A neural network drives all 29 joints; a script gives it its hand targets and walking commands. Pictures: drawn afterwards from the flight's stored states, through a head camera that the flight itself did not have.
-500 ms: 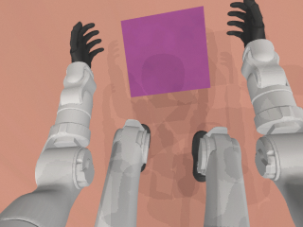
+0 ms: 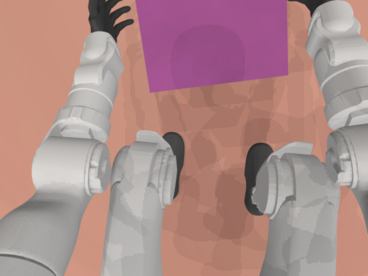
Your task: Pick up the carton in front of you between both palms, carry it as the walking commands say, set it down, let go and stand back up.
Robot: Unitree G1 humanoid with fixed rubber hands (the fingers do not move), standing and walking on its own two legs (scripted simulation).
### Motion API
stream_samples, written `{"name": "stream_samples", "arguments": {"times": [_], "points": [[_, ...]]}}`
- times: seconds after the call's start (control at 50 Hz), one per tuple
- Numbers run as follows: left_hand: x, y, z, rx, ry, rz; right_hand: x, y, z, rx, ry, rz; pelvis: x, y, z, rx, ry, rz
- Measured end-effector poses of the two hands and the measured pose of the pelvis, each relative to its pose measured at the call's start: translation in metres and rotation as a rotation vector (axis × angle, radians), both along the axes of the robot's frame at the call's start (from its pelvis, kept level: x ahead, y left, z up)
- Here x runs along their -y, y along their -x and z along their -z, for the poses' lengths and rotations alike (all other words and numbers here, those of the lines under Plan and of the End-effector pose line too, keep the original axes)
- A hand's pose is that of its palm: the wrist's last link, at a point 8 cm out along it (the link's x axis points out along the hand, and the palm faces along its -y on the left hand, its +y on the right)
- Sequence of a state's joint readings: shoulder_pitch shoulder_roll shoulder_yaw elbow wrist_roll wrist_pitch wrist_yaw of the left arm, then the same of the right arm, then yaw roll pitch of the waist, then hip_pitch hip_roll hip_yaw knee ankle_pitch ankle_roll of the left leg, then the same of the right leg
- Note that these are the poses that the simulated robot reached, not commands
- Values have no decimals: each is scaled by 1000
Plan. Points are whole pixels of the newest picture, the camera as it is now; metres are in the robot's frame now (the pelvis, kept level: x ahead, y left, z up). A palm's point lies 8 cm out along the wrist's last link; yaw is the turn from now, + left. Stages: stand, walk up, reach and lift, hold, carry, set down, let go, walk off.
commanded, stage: reach and lift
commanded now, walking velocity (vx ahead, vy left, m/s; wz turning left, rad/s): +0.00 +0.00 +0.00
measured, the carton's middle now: (210, 31) +0.50 +0.02 -0.25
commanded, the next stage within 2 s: none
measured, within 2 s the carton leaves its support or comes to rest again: leaves its support in 0.64 s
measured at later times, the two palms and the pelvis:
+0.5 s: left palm (119, 27) +0.50 +0.18 -0.17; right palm out of the picture +0.54 -0.12 -0.18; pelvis +0.00 +0.00 +0.01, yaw +0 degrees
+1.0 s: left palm (82, 19) +0.48 +0.16 -0.04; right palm out of the picture +0.51 -0.13 -0.04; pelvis +0.00 +0.00 +0.04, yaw -2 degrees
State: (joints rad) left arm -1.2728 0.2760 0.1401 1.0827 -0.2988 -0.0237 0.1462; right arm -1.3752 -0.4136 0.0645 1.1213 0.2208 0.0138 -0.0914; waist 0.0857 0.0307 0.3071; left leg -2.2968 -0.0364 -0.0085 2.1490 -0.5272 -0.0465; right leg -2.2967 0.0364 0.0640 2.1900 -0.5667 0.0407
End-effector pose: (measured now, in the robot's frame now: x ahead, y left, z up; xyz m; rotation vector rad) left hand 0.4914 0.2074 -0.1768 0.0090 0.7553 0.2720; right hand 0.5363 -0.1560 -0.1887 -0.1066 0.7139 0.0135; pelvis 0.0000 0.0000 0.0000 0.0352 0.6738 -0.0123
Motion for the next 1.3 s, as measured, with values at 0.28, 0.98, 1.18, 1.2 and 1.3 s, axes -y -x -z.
{"name": "stream_samples", "arguments": {"times": [0.28, 0.98, 1.18, 1.2, 1.3], "points": [[10, 7, -3, 3, 10, 11, -11, 1, -10, -11, -3, -12, 4, 0, -4, -17, 0, -4], [44, 12, -132, 99, 87, -26, -22, 25, -144, 48, -65, 70, 3, 2, -37, -23, 7, 23], [45, 22, -208, 75, 78, 19, -21, 40, -220, 26, -54, 77, 3, 2, -97, -57, 11, 19], [45, 23, -214, 76, 76, 21, -20, 41, -225, 28, -55, 79, 3, 1, -102, -58, 12, 18], [48, 25, -240, 83, 75, 31, -17, 46, -251, 36, -57, 92, 3, -5, -124, -56, 16, 17]]}}
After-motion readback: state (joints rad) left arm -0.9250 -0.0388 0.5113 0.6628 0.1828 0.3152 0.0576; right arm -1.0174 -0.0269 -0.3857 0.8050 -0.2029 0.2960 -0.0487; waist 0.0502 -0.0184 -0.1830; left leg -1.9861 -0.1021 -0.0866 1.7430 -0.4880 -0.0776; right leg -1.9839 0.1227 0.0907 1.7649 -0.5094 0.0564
